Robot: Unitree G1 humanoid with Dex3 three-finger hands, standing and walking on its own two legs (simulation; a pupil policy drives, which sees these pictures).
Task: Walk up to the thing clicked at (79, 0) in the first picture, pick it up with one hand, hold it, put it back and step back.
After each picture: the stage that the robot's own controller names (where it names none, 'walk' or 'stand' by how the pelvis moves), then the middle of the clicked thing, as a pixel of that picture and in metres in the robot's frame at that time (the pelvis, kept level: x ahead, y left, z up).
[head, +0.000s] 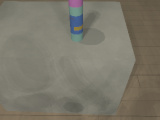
stand; (76, 19) +0.76 +0.07 +0.03
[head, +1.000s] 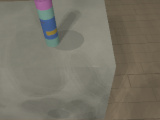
rise first; (48, 22) +0.66 +0.21 +0.05
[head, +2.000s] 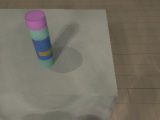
stand; (41, 42) +0.52 +0.20 +0.05
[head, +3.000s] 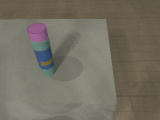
stand; (43, 52) +0.51 +0.20 +0.02
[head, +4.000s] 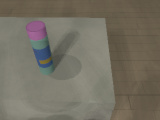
stand; (42, 50) +0.52 +0.20 +0.02
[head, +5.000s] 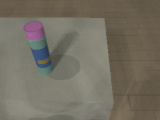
stand; (40, 50) +0.52 +0.21 +0.02
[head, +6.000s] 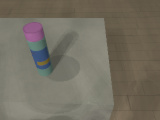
stand; (40, 52) +0.51 +0.21 +0.02
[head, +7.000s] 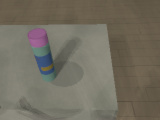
rise first; (44, 57) +0.49 +0.21 +0.03
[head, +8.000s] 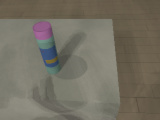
go down; (48, 50) +0.52 +0.21 +0.03
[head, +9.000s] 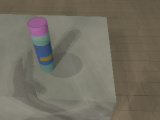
go down; (43, 47) +0.53 +0.19 +0.04
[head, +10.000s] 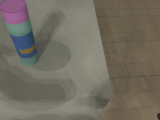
go down; (23, 37) +0.50 +0.19 +0.07
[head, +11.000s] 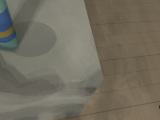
close in; out of the picture +0.52 +0.21 +0.10
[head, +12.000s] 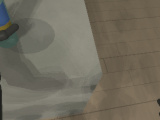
close; out of the picture +0.53 +0.21 +0.12
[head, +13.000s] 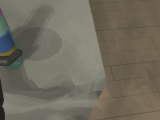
lift; (0, 38) +0.46 +0.22 +0.10
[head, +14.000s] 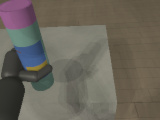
lift; (31, 51) +0.33 +0.15 +0.24
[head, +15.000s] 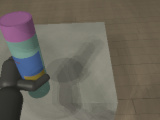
hold; (29, 61) +0.32 +0.17 +0.20
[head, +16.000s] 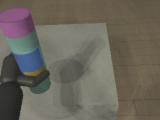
hold; (29, 57) +0.33 +0.17 +0.21
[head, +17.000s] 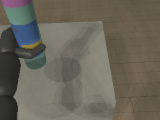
crouch; (26, 31) +0.41 +0.17 +0.24
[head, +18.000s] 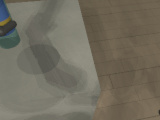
lower; out of the picture +0.52 +0.21 +0.20
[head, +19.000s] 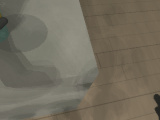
lower; out of the picture +0.55 +0.21 +0.12
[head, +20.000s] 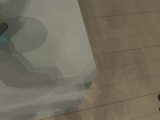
lower; out of the picture +0.54 +0.21 +0.12
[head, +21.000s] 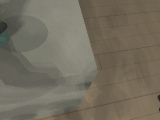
lower; out of the picture +0.54 +0.21 +0.12
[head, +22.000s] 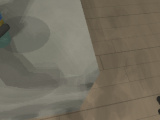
lower; out of the picture +0.53 +0.21 +0.12
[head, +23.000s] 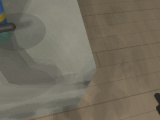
open; out of the picture +0.55 +0.19 +0.12
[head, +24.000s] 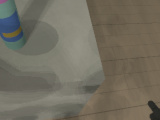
sink last; (5, 17) +0.51 +0.19 +0.11
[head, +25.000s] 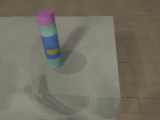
sink last; (50, 41) +0.55 +0.19 +0.08
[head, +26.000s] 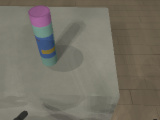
stand; (45, 39) +0.52 +0.18 +0.07
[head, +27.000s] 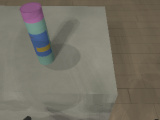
stand; (39, 37) +0.52 +0.20 +0.08
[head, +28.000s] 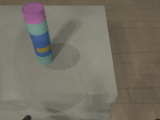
stand; (40, 37) +0.52 +0.19 +0.09
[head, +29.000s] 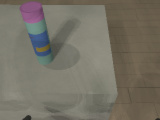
stand; (39, 36) +0.52 +0.20 +0.09
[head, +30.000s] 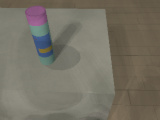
stand; (42, 38) +0.53 +0.20 +0.07
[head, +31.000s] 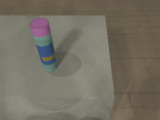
walk; (45, 47) +0.53 +0.19 +0.03
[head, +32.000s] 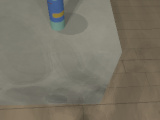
walk; (55, 4) +0.68 +0.15 +0.06
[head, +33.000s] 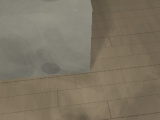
walk; out of the picture +0.98 +0.30 +0.06
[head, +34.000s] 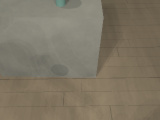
stand; out of the picture +1.08 +0.20 +0.03
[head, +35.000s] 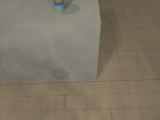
stand; out of the picture +1.10 +0.21 +0.02
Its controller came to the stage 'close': yes
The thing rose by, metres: 0.21
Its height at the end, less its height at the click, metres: +0.00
